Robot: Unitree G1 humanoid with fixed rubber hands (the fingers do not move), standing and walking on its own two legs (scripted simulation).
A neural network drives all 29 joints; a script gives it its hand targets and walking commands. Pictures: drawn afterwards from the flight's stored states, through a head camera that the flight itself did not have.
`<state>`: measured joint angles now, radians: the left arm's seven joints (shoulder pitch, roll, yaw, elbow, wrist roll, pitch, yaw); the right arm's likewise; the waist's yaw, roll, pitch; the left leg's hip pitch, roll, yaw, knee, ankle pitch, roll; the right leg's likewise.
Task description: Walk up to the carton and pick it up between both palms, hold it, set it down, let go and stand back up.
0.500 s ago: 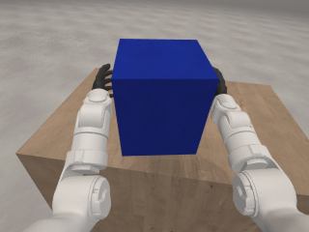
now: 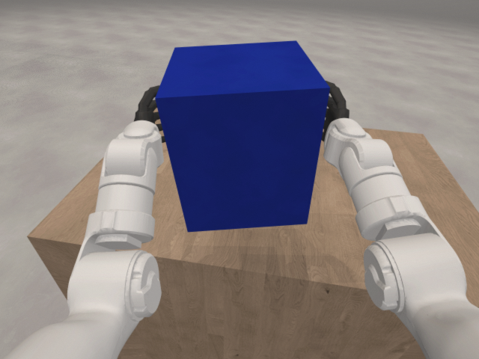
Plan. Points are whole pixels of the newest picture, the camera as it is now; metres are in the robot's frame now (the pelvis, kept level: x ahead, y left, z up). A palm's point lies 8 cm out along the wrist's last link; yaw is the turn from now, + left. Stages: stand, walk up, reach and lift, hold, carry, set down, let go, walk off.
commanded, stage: reach and lift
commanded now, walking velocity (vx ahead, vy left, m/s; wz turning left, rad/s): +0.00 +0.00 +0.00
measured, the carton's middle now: (241, 136) +0.43 +0.00 +0.22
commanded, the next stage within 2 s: hold in 0.64 s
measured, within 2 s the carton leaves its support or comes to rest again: neither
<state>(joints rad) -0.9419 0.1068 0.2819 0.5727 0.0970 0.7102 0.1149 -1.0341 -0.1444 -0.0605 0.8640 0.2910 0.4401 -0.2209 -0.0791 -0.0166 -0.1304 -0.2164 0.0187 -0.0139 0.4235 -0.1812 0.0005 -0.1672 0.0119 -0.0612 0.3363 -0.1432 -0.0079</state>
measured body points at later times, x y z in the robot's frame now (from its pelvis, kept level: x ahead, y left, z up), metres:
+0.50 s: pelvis +0.02 +0.01 +0.00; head -0.06 +0.02 +0.44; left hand +0.41 +0.15 +0.27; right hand +0.40 -0.16 +0.29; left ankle +0.03 +0.12 -0.74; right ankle +0.02 -0.12 -0.74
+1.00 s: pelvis +0.01 +0.00 +0.00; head -0.09 +0.01 +0.44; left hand +0.40 +0.15 +0.30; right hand +0.39 -0.16 +0.32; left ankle +0.03 +0.12 -0.74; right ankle +0.02 -0.12 -0.74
